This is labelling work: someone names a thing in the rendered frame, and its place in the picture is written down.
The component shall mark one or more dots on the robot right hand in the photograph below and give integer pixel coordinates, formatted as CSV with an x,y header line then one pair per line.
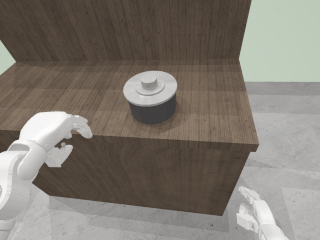
x,y
260,213

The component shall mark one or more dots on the pot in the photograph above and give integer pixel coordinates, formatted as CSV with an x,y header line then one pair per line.
x,y
151,115

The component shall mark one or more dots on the robot left hand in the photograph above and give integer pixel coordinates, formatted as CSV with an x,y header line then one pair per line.
x,y
48,128

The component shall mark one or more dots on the lid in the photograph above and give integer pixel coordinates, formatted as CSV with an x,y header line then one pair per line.
x,y
138,95

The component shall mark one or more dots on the table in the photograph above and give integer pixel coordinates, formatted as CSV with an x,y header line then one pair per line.
x,y
75,56

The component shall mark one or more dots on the knob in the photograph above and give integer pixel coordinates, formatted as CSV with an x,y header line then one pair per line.
x,y
149,80

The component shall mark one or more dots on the right robot forearm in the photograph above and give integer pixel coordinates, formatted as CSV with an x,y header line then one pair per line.
x,y
270,231

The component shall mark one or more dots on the left robot forearm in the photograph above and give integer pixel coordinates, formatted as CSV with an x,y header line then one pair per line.
x,y
19,166

